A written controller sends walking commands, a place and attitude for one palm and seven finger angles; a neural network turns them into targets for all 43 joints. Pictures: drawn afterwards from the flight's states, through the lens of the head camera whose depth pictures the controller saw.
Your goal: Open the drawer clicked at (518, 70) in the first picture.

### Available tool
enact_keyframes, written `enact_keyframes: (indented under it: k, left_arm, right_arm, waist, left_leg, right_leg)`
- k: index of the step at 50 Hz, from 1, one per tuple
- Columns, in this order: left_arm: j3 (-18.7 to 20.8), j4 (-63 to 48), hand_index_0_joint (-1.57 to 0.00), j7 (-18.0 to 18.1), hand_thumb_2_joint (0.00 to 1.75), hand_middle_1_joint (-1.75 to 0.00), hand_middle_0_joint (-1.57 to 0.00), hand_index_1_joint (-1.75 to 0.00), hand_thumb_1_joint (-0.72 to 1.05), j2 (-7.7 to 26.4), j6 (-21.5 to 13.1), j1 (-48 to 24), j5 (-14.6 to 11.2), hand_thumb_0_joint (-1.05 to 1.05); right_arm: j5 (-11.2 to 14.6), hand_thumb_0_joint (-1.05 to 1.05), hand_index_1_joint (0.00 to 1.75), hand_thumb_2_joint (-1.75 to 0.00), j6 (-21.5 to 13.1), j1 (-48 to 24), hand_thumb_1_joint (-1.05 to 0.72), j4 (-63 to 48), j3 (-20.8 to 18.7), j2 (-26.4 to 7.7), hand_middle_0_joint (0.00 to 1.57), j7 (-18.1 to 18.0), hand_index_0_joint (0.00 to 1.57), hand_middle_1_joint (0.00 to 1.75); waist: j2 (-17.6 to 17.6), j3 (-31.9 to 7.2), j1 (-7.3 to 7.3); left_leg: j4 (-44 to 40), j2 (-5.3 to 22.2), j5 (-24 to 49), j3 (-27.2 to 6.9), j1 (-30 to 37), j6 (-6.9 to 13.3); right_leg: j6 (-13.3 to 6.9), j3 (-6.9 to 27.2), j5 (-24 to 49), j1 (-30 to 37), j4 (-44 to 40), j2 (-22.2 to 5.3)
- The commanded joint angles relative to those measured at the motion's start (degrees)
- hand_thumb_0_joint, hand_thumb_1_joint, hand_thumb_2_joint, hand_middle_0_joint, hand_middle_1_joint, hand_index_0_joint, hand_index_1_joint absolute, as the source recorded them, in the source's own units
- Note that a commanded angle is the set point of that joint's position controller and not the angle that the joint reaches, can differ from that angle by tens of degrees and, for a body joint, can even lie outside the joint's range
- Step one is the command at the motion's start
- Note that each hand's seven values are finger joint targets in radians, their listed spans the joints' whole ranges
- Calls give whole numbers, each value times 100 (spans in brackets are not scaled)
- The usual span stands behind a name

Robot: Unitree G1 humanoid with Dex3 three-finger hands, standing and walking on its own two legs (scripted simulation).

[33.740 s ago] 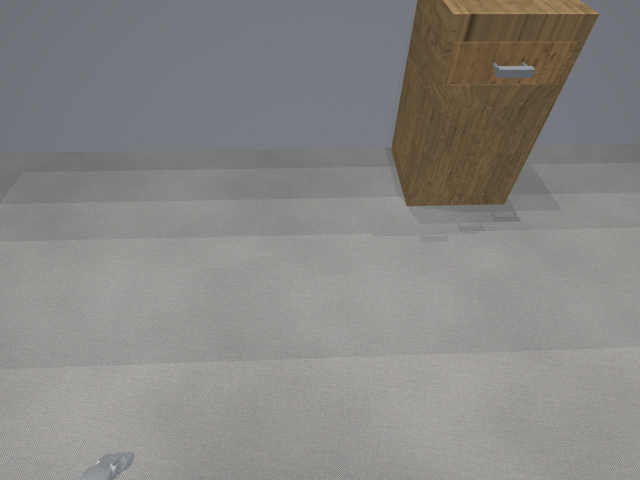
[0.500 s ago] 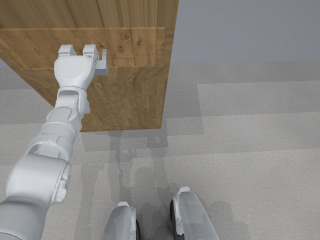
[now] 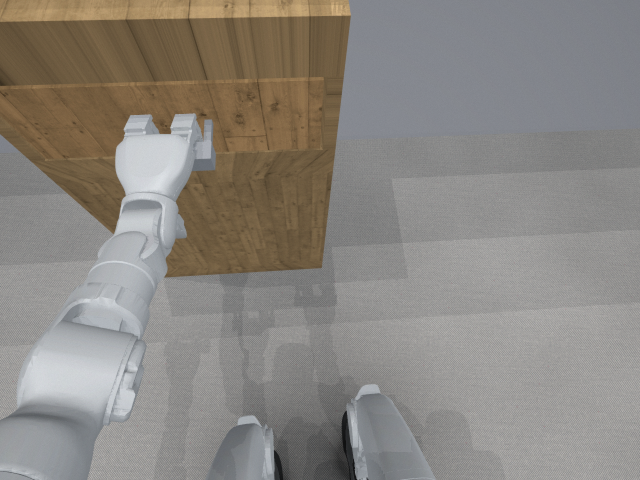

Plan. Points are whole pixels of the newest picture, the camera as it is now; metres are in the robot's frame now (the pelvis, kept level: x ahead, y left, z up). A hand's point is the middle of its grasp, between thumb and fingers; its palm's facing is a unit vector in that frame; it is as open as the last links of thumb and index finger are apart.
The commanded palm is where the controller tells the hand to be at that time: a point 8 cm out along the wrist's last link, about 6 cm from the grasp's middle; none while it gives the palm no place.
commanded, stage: close the thumb around the handle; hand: left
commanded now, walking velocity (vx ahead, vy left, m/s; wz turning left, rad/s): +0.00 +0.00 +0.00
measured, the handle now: (169, 143) +0.56 +0.16 -0.01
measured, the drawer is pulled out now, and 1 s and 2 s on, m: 0.00 0.02 0.11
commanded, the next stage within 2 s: pull the drawer open in 0.52 s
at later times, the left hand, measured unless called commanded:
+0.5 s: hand (173, 184) +0.50 +0.16 -0.03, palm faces -0.05 -0.01 -1.00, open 6.1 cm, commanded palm +0.48 +0.16 +0.02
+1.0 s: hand (172, 195) +0.49 +0.16 -0.03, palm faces -0.05 -0.05 -1.00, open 6.1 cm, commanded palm +0.44 +0.17 +0.02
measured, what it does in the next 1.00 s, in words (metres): stands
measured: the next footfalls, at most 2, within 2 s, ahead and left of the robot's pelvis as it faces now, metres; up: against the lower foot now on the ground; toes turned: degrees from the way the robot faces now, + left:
none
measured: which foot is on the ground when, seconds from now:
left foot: down 0.00-1.00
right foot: down 0.00-1.00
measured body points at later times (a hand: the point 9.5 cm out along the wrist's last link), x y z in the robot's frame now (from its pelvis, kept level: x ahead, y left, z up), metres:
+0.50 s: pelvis +0.00 -0.01 +0.00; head +0.16 -0.02 +0.43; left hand +0.50 +0.15 +0.03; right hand +0.02 -0.28 -0.13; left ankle -0.02 +0.11 -0.63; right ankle +0.05 -0.12 -0.63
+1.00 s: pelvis +0.02 +0.00 +0.02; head +0.16 -0.02 +0.45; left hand +0.48 +0.16 +0.03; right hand +0.04 -0.27 -0.12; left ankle -0.02 +0.11 -0.63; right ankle +0.05 -0.12 -0.63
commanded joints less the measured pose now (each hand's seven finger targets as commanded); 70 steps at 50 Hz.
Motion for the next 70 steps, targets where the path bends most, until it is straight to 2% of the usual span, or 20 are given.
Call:
enact_keyframes:
  k: [1, 7, 16, 21, 28, 31, 33, 36, 39, 42, 48, 52, 54, 56, 59, 60, 63, 66, 68, 70]
  left_arm:
    - [181, -881, -34, 319, 54, -126, -34, -126, 6, 960, 336, -2398, -6, 0]
    - [77, -718, -36, 118, 68, -130, -36, -130, 40, 975, 578, -2585, -107, 0]
    - [124, -805, -40, -114, 90, -135, -40, -135, 90, 983, 140, -2089, -86, 0]
    - [125, -854, -40, 49, 90, -135, -40, -135, 90, 911, 53, -2034, -11, 0]
    - [400, -1122, -40, 185, 90, -135, -40, -135, 90, 1157, 175, -2025, -56, 0]
    - [253, -1012, -40, 185, 90, -135, -40, -135, 90, 1043, 242, -2092, -78, 0]
    - [477, -1085, -40, 132, 90, -135, -40, -135, 90, 1226, 248, -1739, -163, 0]
    - [295, -1016, -40, 69, 90, -135, -40, -135, 90, 927, 237, -1255, -200, 0]
    - [427, -1121, -40, 19, 90, -135, -40, -135, 90, 985, 156, -690, -238, 0]
    - [367, -1317, -40, 39, 90, -135, -40, -135, 90, 858, 94, -540, -223, 0]
    - [528, -1576, -40, 175, 90, -135, -40, -135, 90, 890, 82, 67, -135, 0]
    - [457, -1557, -40, 294, 90, -135, -40, -135, 90, 737, 209, 348, -70, 0]
    - [515, -1690, -40, 338, 90, -135, -40, -135, 90, 773, 264, 648, -17, 0]
    - [316, -1825, -40, 360, 90, -135, -40, -135, 90, 475, 341, 749, -25, 0]
    - [306, -1945, -40, 354, 90, -135, -40, -135, 90, 456, 442, 939, -14, 0]
    - [239, -2101, -40, 357, 90, -135, -40, -135, 90, 348, 460, 792, -35, 0]
    - [248, -2398, -40, 352, 90, -135, -40, -135, 90, 289, 503, 1169, -75, 0]
    - [97, -2330, -40, 345, 90, -135, -40, -135, 90, 108, 549, 1408, -74, 0]
    - [272, -2483, -40, 335, 90, -135, -40, -135, 90, 339, 539, 1474, -78, 0]
    - [57, -2451, -40, 383, 90, -135, -40, -135, 90, 74, 530, 1499, 0, 0]
  right_arm:
    - [13, 0, 30, -90, -28, 920, -90, -182, -318, -887, 20, -22, 20, 30]
    - [48, 0, 30, -90, 27, 860, -90, -167, -266, -892, 20, -70, 20, 30]
    - [21, 0, 30, -90, -76, 818, -90, -287, -238, -836, 20, -122, 20, 30]
    - [26, 0, 30, -90, -82, 840, -90, -273, -271, -832, 20, -96, 20, 30]
    - [-3, 0, 30, -90, -37, 829, -90, -252, -316, -852, 20, -43, 20, 30]
    - [26, 0, 30, -90, -33, 797, -90, -229, -297, -850, 20, -58, 20, 30]
    - [25, 0, 30, -90, -3, 782, -90, -276, -290, -874, 20, -22, 20, 30]
    - [51, 0, 30, -90, 7, 715, -90, -330, -287, -820, 20, -45, 20, 30]
    - [65, 0, 30, -90, 31, 655, -90, -385, -283, -826, 20, -42, 20, 30]
    - [82, 0, 30, -90, 30, 639, -90, -423, -310, -809, 20, -49, 20, 30]
    - [59, 0, 30, -90, 88, 541, -90, -459, -335, -794, 20, -36, 20, 30]
    - [77, 0, 30, -90, 130, 485, -90, -465, -350, -797, 20, -33, 20, 30]
    - [61, 0, 30, -90, 168, 422, -90, -500, -347, -766, 20, -38, 20, 30]
    - [77, 0, 30, -90, 189, 390, -90, -544, -372, -714, 20, -31, 20, 30]
    - [97, 0, 30, -90, 245, 344, -90, -602, -359, -721, 20, -37, 20, 30]
    - [112, 0, 30, -90, 257, 366, -90, -619, -386, -711, 20, -29, 20, 30]
    - [108, 0, 30, -90, 271, 299, -90, -696, -391, -678, 20, -30, 20, 30]
    - [120, 0, 30, -90, 270, 200, -90, -713, -363, -639, 20, -57, 20, 30]
    - [129, 0, 30, -90, 291, 139, -90, -757, -339, -667, 20, -62, 20, 30]
    - [130, 0, 30, -90, 275, 90, -90, -760, -339, -626, 20, -68, 20, 30]
  waist:
    - [290, -3300, -130]
    - [36, -3058, -231]
    - [14, -2982, -99]
    - [-67, -2830, -108]
    - [113, -3451, 11]
    - [40, -3165, -49]
    - [45, -3427, 135]
    - [-73, -3189, 159]
    - [-144, -3163, 348]
    - [-224, -3064, 326]
    - [-290, -3061, 527]
    - [-386, -2727, 536]
    - [-315, -2924, 689]
    - [-249, -2949, 627]
    - [-295, -2874, 673]
    - [-258, -2934, 583]
    - [-219, -3043, 668]
    - [-404, -2667, 637]
    - [-379, -2680, 698]
    - [-245, -2568, 664]
  left_leg:
    - [-788, -125, 2773, -172, 1633, -25]
    - [-900, -144, 2442, -123, 1438, 37]
    - [-825, -178, 2357, -45, 1212, 79]
    - [-788, -165, 2379, -70, 1169, 51]
    - [-775, -177, 2727, -73, 1474, 28]
    - [-837, -164, 2490, -53, 1341, 43]
    - [-871, -194, 2604, -31, 1407, 40]
    - [-970, -178, 2557, 8, 1405, 44]
    - [-1031, -176, 2667, 44, 1436, 43]
    - [-1074, -156, 2639, 64, 1482, 43]
    - [-1098, -173, 2981, 81, 1588, 21]
    - [-1174, -141, 3028, 87, 1682, 0]
    - [-1180, -151, 3395, 96, 1831, -9]
    - [-1181, -126, 3609, 103, 2020, -23]
    - [-1232, -99, 3855, 52, 2157, -39]
    - [-1247, -72, 3891, 47, 2280, -39]
    - [-1264, -77, 4174, 36, 2440, -39]
    - [-1320, -84, 3905, 78, 2330, -39]
    - [-1368, -117, 3695, 55, 2291, -45]
    - [-1385, -90, 3708, 63, 2413, -57]
  right_leg:
    - [-171, -65, 2077, 2502, -593, 196]
    - [-128, -6, 2055, 2786, -754, 189]
    - [-144, 82, 2163, 2886, -691, 169]
    - [-151, 45, 2098, 2718, -654, 181]
    - [-161, 61, 2430, 3017, -601, 183]
    - [-132, 64, 2239, 2959, -693, 177]
    - [-154, 93, 2417, 3254, -665, 185]
    - [-138, 79, 2461, 3319, -762, 176]
    - [-148, 98, 2615, 3496, -767, 175]
    - [-142, 108, 2638, 3482, -826, 183]
    - [-182, 132, 3012, 3638, -794, 182]
    - [-174, 93, 2930, 3489, -861, 196]
    - [-186, 101, 3209, 3656, -809, 180]
    - [-178, 79, 3329, 3645, -869, 185]
    - [-182, 40, 3334, 3631, -882, 194]
    - [-181, 34, 3376, 3631, -923, 200]
    - [-194, 44, 3608, 3801, -952, 192]
    - [-173, 41, 3561, 3784, -1046, 189]
    - [-202, 54, 3436, 3868, -1051, 191]
    - [-201, 15, 3248, 3637, -1068, 208]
